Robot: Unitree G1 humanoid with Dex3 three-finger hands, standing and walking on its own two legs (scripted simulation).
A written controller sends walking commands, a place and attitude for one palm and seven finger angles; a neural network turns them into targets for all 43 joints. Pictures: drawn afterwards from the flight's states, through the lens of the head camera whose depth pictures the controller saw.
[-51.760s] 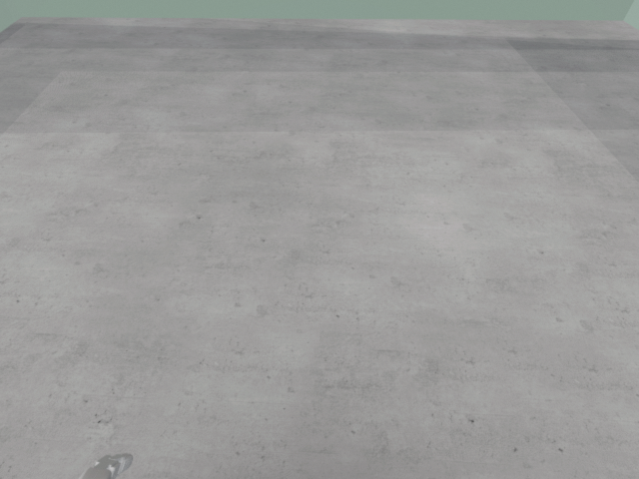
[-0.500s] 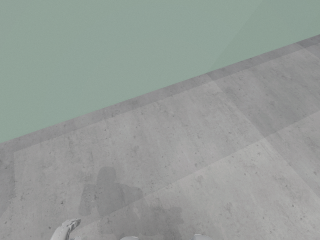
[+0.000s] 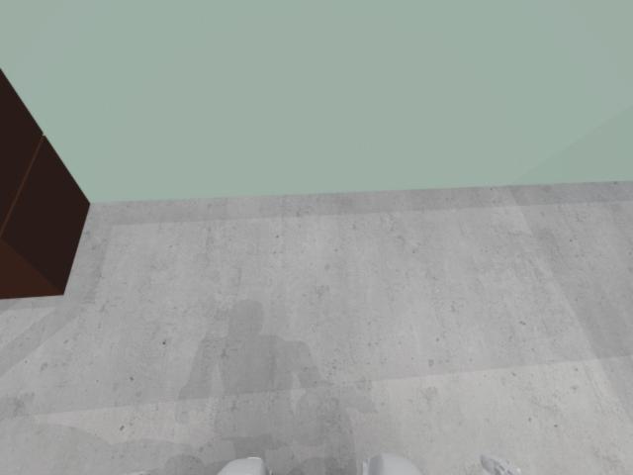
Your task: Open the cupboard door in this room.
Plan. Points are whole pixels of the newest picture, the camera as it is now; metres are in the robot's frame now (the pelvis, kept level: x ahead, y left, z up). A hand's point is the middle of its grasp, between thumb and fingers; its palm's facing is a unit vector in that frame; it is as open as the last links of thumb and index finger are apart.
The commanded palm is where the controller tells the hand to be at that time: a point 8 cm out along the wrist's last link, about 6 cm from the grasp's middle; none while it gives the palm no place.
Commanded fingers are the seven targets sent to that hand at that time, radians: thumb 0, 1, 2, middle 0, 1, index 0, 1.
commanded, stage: turn to face it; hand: left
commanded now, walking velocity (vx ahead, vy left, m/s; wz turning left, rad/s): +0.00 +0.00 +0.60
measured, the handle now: out of the picture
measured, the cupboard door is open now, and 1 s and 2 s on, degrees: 46 46 46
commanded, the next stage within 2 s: take the last steps up to it in 1.40 s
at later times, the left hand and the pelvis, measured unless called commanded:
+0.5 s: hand out of the picture +0.02 +0.17 -0.16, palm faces +0.34 -0.92 -0.21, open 7.3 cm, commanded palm none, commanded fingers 0.00 0.90 0.90 -0.20 -0.30 -0.20 -0.30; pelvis +0.02 -0.03 +0.00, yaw +20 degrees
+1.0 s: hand out of the picture +0.01 +0.17 -0.14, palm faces +0.58 -0.76 -0.30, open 7.3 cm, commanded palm none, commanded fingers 0.00 0.90 0.90 -0.20 -0.30 -0.20 -0.30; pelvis +0.05 -0.06 +0.01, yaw +37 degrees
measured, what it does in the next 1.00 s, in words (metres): steps on the spot, turning left: right foot, then left foot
